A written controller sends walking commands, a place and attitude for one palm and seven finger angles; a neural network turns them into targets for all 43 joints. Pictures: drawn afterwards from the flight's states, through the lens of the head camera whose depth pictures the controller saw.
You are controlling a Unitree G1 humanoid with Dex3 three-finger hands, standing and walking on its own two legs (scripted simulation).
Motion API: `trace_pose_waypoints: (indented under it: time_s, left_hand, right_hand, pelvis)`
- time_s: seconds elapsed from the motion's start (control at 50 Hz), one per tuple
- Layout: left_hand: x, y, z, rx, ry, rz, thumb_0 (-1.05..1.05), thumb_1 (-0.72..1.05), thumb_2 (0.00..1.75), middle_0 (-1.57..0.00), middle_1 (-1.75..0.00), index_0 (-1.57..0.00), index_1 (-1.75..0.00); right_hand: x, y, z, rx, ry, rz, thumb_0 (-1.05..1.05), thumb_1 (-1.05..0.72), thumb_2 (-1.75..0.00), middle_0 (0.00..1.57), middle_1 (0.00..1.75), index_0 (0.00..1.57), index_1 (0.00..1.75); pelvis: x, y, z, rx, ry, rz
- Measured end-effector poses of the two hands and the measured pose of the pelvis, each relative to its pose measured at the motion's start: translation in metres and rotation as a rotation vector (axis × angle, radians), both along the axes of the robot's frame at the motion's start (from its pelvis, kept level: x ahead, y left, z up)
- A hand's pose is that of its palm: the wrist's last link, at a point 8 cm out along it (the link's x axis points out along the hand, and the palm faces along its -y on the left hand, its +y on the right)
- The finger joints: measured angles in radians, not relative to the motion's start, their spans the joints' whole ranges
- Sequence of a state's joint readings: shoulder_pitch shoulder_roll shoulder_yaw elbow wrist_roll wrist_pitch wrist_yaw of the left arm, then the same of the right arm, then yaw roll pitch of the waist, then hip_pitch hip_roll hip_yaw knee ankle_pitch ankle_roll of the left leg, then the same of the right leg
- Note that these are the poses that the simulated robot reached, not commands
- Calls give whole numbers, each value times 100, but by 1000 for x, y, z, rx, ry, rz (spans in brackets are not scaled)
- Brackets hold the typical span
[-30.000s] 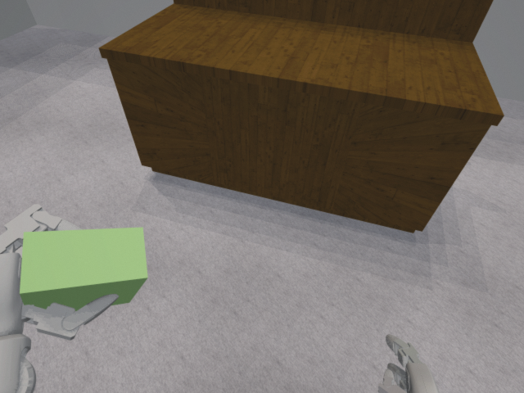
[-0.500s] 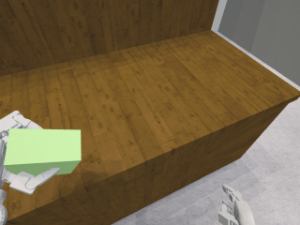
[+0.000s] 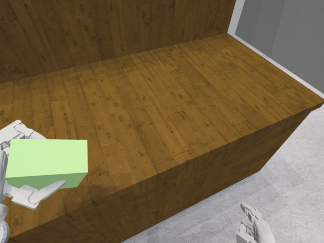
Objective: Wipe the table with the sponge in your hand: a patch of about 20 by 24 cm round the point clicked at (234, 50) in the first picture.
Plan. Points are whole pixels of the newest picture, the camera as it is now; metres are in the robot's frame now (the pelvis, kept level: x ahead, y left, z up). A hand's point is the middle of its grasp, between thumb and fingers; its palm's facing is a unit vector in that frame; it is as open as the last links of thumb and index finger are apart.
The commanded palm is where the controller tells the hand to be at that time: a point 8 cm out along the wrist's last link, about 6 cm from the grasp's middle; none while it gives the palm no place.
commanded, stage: shuffle to correct the standing spot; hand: left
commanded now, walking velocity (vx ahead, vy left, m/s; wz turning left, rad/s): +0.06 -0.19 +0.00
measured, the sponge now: (60, 166) +0.23 +0.21 +0.14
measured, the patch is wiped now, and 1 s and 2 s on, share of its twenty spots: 0.00 0.00 0.00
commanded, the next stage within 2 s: come to a stop and stand still in 0.54 s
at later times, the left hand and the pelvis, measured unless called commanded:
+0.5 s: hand (40, 162) +0.22 +0.23 +0.16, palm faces +0.32 -0.85 -0.42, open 9.8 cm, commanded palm +0.16 +0.27 +0.18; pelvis +0.00 -0.01 +0.00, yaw +0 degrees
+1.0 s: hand (50, 168) +0.21 +0.22 +0.15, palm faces +0.26 -0.85 -0.46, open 9.8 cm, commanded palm +0.16 +0.26 +0.18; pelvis -0.01 -0.01 +0.00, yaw -2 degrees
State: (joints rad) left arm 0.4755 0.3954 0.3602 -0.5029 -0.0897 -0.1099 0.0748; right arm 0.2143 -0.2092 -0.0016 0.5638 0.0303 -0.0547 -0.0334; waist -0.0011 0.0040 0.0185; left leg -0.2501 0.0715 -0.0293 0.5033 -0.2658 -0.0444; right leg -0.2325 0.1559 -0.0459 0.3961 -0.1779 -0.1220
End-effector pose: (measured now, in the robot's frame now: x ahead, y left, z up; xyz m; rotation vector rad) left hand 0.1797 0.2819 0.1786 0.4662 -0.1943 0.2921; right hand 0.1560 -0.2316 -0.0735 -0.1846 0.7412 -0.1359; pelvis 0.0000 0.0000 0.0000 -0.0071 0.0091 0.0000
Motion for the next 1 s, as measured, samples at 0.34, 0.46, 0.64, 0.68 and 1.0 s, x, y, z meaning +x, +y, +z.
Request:
trace_pose_waypoints:
  time_s: [0.34, 0.46, 0.64, 0.68, 1.0]
  left_hand:
    - [4, -4, 0, -1, 6, 0, -1, -48, 106, -77, -137, -76, -137]
    - [4, -7, 3, 11, 1, -4, -1, -48, 106, -77, -137, -76, -137]
    - [-1, -9, 1, 1, 4, 6, -1, -48, 106, -77, -137, -76, -137]
    - [-2, -9, 0, -4, 5, 12, -1, -48, 106, -77, -137, -76, -137]
    - [1, -22, -5, 60, -17, -77, -1, -48, 106, -77, -136, -77, -136]
  right_hand:
    - [8, -3, -1, 6, -8, 4, 1, -90, -90, 21, 30, 20, 30]
    - [11, -5, -1, 6, -14, 5, 1, -90, -90, 21, 30, 20, 30]
    - [10, -9, -1, 6, -15, 5, 1, -90, -90, 20, 30, 20, 30]
    - [8, -10, -1, 3, -9, 9, 1, -90, -90, 20, 30, 20, 30]
    - [-41, -10, -12, 21, 67, 14, 2, -91, -90, 20, 30, 20, 30]
  pelvis:
    - [5, -3, -1, 3, 2, 2]
    - [5, -5, -1, 5, -1, 4]
    - [3, -9, -2, 5, -1, 8]
    - [3, -10, -1, 5, 0, 10]
    - [-7, -12, 1, 24, -19, -30]
